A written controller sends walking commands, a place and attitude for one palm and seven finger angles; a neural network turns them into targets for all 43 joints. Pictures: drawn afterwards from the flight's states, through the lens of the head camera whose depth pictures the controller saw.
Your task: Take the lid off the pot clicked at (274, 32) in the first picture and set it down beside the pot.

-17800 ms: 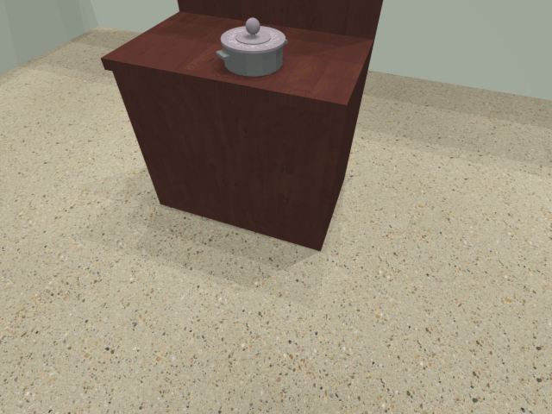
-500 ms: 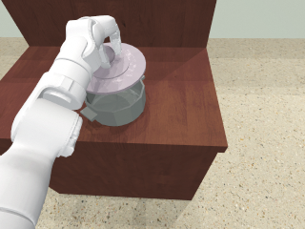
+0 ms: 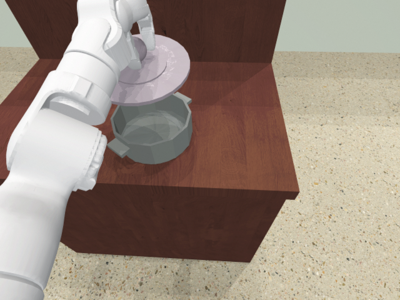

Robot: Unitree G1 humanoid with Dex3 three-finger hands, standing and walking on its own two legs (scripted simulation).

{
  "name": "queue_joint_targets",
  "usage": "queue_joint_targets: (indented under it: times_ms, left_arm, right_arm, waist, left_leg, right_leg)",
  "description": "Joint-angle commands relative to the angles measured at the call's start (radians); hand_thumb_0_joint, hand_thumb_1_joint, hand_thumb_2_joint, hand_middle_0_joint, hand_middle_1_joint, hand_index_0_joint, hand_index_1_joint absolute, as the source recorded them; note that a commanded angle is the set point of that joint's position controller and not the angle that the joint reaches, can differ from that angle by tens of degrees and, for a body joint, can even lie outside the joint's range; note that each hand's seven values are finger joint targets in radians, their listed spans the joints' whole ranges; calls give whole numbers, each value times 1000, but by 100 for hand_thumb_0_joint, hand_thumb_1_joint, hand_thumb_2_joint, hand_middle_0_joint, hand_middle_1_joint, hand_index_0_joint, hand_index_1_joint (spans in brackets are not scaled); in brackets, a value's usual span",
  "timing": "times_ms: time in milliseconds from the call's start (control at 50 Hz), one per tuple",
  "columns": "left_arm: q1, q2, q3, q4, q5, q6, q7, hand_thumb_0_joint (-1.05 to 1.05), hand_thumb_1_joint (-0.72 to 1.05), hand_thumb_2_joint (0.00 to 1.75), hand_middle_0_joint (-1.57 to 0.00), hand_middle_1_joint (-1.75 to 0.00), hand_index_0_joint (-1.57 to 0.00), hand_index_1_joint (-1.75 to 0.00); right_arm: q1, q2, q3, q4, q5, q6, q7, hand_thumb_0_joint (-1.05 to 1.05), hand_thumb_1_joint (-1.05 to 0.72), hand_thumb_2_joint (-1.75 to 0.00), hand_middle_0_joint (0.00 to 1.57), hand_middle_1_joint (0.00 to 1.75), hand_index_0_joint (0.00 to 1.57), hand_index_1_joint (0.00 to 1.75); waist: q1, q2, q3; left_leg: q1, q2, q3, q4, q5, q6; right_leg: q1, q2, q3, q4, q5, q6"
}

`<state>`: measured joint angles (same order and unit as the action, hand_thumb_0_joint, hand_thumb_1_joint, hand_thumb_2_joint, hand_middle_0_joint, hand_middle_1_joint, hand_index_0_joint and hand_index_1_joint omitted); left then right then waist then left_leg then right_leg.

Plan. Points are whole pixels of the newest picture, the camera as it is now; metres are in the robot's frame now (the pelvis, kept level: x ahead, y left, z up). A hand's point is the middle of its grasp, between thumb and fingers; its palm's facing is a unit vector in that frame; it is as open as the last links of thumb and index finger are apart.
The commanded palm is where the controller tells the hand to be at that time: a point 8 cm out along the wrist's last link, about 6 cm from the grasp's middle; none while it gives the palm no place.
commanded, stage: lift the lid straight up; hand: left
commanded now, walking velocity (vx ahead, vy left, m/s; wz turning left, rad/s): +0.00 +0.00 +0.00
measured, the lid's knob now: (134, 49) +0.52 +0.09 +0.23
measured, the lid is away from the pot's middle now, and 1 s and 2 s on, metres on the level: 0.00 0.08 0.20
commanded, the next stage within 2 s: move the lid sideways beside the pot in 0.32 s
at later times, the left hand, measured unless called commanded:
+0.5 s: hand (130, 38) +0.50 +0.08 +0.27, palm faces -0.26 -0.07 -0.96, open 7.2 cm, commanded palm +0.50 +0.10 +0.34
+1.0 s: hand (80, 46) +0.49 +0.17 +0.27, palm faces -0.25 -0.06 -0.97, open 7.2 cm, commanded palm +0.50 +0.17 +0.34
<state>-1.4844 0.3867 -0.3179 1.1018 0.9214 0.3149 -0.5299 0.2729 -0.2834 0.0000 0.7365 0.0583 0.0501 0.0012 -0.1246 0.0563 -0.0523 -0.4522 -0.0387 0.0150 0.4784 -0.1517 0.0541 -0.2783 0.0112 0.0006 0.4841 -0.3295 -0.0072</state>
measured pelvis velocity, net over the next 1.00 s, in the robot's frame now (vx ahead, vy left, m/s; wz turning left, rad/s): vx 0.00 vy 0.00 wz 0.01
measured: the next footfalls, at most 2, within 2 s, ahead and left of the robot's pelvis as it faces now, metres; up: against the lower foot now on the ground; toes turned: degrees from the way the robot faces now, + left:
none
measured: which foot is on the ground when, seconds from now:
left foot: down 0.00-1.00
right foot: down 0.00-1.00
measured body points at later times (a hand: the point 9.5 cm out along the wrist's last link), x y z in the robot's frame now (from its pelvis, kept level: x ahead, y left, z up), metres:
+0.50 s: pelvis +0.00 +0.00 +0.00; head +0.04 -0.02 +0.45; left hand +0.51 +0.09 +0.32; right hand +0.07 -0.27 -0.13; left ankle +0.05 +0.09 -0.74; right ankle -0.06 -0.12 -0.73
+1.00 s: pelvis +0.00 +0.00 +0.00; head +0.04 +0.00 +0.45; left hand +0.50 +0.17 +0.32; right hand +0.07 -0.27 -0.12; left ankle +0.05 +0.09 -0.74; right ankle -0.06 -0.12 -0.73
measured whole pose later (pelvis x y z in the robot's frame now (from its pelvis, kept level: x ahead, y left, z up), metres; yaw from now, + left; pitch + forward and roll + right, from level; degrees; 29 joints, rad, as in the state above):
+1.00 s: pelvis +0.00 +0.00 +0.00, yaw +1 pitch +7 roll -1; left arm -1.44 0.54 -0.32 1.01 0.94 0.24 -0.58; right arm 0.25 -0.28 0.00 0.72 0.07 0.09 0.00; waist -0.11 0.04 -0.04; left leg -0.46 -0.04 0.00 0.50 -0.15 0.06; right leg -0.27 0.02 -0.02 0.47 -0.32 0.00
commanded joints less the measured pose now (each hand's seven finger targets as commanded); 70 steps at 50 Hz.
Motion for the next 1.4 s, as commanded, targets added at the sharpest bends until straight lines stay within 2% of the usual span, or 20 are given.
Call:
queue_joint_targets:
  times_ms: [0,100,160,200,280,340,440,560,580,600,660,680,800,920,1000,1060,1180,1200,1260,1380]
  left_arm:
    - [-666,233,59,-219,43,0,57,0,81,65,-91,-107,-90,-108]
    - [-707,224,51,-249,39,4,50,0,81,65,-91,-107,-90,-108]
    - [-659,150,14,-172,42,22,46,0,81,65,-91,-107,-90,-108]
    - [-632,160,22,-159,38,26,44,0,81,65,-91,-107,-90,-108]
    - [-697,159,26,-235,18,15,48,0,81,65,-91,-107,-90,-108]
    - [-734,192,35,-250,40,10,51,0,81,65,-91,-107,-90,-108]
    - [-660,306,99,-175,63,2,54,0,81,65,-91,-107,-90,-108]
    - [-618,348,104,-141,90,5,55,0,81,65,-91,-107,-90,-108]
    - [-605,321,87,-169,75,-5,54,0,81,65,-91,-107,-90,-108]
    - [-638,368,117,-220,91,-14,56,0,81,65,-91,-107,-90,-108]
    - [-678,304,71,-325,83,-42,47,0,81,65,-91,-107,-90,-108]
    - [-646,235,32,-360,58,-59,38,0,81,65,-91,-107,-90,-108]
    - [-597,348,98,-304,36,-54,7,0,81,65,-91,-107,-90,-108]
    - [-630,316,49,-324,33,-76,7,0,81,65,-91,-107,-90,-108]
    - [-594,427,122,-281,47,-90,13,0,81,65,-91,-107,-90,-108]
    - [-603,409,91,-226,48,-84,10,0,81,65,-91,-107,-90,-108]
    - [-634,370,68,-321,39,-126,15,0,81,65,-91,-107,-90,-108]
    - [-613,432,119,-297,55,-125,17,0,81,65,-91,-107,-90,-108]
    - [-570,438,111,-192,51,-113,8,0,81,65,-91,-107,-90,-108]
    - [-642,399,64,-291,52,-135,15,0,81,65,-91,-107,-90,-108]
  right_arm:
    - [9,-145,-50,-100,-2,-34,-6,0,-90,-90,20,30,20,30]
    - [-4,-145,-50,-105,1,-40,-2,0,-90,-90,20,30,20,30]
    - [6,-143,-50,-93,5,-38,-1,0,-90,-90,20,30,20,30]
    - [5,-148,-50,-90,2,-31,2,0,-90,-90,20,30,20,30]
    - [4,-147,-52,-99,1,-36,-3,0,-90,-90,20,30,20,30]
    - [1,-139,-49,-97,-2,-46,-3,0,-90,-90,20,30,20,30]
    - [0,-151,-41,-101,-3,-28,-14,0,-90,-90,20,30,20,30]
    - [-10,-153,-37,-113,-2,-2,-14,0,-90,-90,20,30,20,30]
    - [-8,-153,-40,-122,-1,3,-13,0,-90,-90,20,30,20,30]
    - [-14,-153,-41,-127,-6,4,-7,0,-90,-90,20,30,20,30]
    - [-13,-137,-54,-145,-4,-1,0,0,-90,-90,20,30,20,30]
    - [2,-130,-61,-148,-2,-3,2,0,-90,-90,20,30,20,30]
    - [-4,-156,-61,-122,11,15,3,0,-90,-90,20,30,20,30]
    - [-6,-158,-56,-104,15,7,-6,0,-90,-90,20,30,20,30]
    - [-1,-166,-48,-100,13,12,-13,0,-90,-90,20,30,20,30]
    - [-5,-167,-42,-93,20,17,-20,0,-90,-90,20,30,20,30]
    - [16,-166,-55,-101,13,-2,-19,0,-90,-90,20,30,20,30]
    - [23,-168,-55,-95,8,2,-17,0,-90,-90,20,30,20,30]
    - [29,-174,-49,-85,18,12,-22,0,-90,-90,20,30,20,30]
    - [40,-178,-55,-83,14,3,-20,0,-90,-90,20,30,20,30]
  waist:
    - [-6,-81,-451]
    - [-5,-73,-473]
    - [-16,-87,-413]
    - [-12,-90,-407]
    - [-12,-79,-469]
    - [-12,-58,-488]
    - [-3,-175,-448]
    - [4,-131,-407]
    - [7,-92,-426]
    - [13,-76,-468]
    - [4,19,-529]
    - [2,25,-542]
    - [-3,-80,-461]
    - [-10,-18,-424]
    - [0,-34,-441]
    - [-8,-60,-382]
    - [-3,42,-467]
    - [3,10,-472]
    - [-9,-56,-391]
    - [-7,56,-437]
  left_leg:
    - [475,-20,-56,26,243,31]
    - [491,-19,-53,29,263,32]
    - [477,-15,-54,21,223,32]
    - [466,-15,-52,26,242,31]
    - [489,-14,-53,25,254,33]
    - [516,-19,-62,33,260,34]
    - [407,-24,-39,20,203,37]
    - [356,-24,-20,19,198,30]
    - [380,-19,-22,25,243,30]
    - [410,-21,-28,35,266,29]
    - [529,-13,-46,61,378,30]
    - [573,0,-57,71,465,33]
    - [491,-16,-46,52,303,40]
    - [515,-10,-59,43,243,36]
    - [473,-11,-59,36,211,31]
    - [418,-9,-47,19,124,33]
    - [548,6,-78,43,264,25]
    - [536,4,-76,48,255,26]
    - [444,-2,-61,28,149,31]
    - [535,10,-78,44,241,22]
  right_leg:
    - [-109,40,-22,-56,436,-33]
    - [-107,39,-20,-51,450,-32]
    - [-161,44,-32,-64,381,-32]
    - [-155,42,-31,-62,399,-33]
    - [-126,34,-27,-59,427,-34]
    - [-133,42,-22,-54,417,-33]
    - [-67,32,-11,-63,444,-26]
    - [-55,27,-11,-58,467,-27]
    - [-57,21,-14,-56,486,-33]
    - [-51,27,-10,-49,491,-32]
    - [-109,35,-12,-44,470,-34]
    - [-126,36,-19,-47,482,-34]
    - [-110,42,-25,-66,437,-26]
    - [-162,49,-38,-76,350,-31]
    - [-119,41,-35,-68,349,-34]
    - [-128,38,-39,-82,299,-29]
    - [-178,45,-47,-65,303,-41]
    - [-164,49,-45,-63,306,-37]
    - [-165,46,-49,-82,266,-31]
    - [-208,50,-56,-73,264,-42]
